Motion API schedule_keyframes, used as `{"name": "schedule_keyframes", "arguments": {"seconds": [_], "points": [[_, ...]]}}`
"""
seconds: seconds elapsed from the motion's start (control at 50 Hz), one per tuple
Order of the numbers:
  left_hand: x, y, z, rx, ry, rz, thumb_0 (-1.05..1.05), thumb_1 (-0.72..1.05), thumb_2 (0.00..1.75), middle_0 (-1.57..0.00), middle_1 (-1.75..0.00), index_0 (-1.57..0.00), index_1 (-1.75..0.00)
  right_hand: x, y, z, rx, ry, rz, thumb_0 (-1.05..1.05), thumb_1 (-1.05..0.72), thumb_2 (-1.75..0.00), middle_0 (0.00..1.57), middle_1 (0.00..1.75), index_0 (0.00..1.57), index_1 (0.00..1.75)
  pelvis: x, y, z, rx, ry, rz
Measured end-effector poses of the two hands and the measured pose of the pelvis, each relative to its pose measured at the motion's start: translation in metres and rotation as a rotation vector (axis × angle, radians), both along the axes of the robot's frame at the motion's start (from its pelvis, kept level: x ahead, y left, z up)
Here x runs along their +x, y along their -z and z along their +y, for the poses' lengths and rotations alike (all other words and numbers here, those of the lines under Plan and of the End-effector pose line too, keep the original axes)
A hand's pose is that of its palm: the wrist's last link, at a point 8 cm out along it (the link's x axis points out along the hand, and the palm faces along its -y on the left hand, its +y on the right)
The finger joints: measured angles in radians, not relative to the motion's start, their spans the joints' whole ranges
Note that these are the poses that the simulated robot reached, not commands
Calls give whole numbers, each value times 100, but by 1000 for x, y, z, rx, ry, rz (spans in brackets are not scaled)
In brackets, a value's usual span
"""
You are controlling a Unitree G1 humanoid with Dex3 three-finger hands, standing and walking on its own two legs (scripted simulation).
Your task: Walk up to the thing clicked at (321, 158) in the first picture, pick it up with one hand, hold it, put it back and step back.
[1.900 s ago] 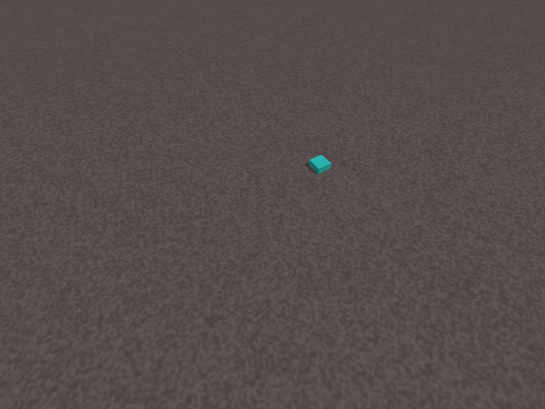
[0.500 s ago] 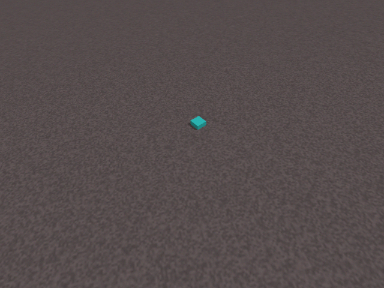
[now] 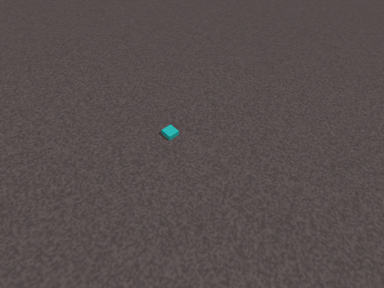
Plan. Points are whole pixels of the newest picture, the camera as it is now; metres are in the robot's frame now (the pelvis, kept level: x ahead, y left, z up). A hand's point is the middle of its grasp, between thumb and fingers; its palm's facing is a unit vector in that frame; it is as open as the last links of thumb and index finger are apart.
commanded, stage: walk up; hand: left
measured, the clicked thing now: (170, 132) +1.22 +0.17 -0.73
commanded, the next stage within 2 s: none
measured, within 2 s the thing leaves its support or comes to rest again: neither
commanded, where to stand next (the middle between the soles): +0.77 -0.01 m, yaw -3 degrees
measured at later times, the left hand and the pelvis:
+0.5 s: hand (122, 191) +0.38 +0.22 -0.11, palm faces -0.10 -0.92 -0.38, open 7.4 cm; pelvis +0.23 -0.04 +0.00, yaw -4 degrees
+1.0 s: hand (108, 167) +0.48 +0.29 -0.14, palm faces -0.11 -0.93 -0.35, open 7.4 cm; pelvis +0.43 +0.01 +0.01, yaw -4 degrees
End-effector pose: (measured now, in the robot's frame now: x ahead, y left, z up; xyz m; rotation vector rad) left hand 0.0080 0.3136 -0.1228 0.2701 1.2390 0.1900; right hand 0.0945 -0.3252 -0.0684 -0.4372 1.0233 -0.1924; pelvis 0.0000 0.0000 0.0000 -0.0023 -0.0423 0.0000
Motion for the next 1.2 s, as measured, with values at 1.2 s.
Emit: {"name": "schedule_keyframes", "arguments": {"seconds": [1.2], "points": [[579,-35,5,35,155,-73,1,90,89,-21,-30,-20,-30,411,2,18,68,155,107,1,-90,-90,21,30,21,30,501,-20,6,13,69,-7]]}}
